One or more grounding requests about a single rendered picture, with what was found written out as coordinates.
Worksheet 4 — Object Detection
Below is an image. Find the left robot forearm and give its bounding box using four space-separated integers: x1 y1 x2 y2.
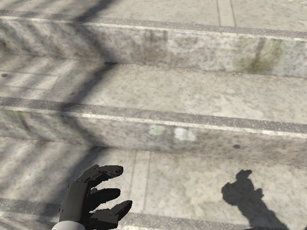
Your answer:
52 220 85 230

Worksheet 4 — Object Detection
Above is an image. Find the robot left hand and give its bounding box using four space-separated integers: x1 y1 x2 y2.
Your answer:
59 164 132 230

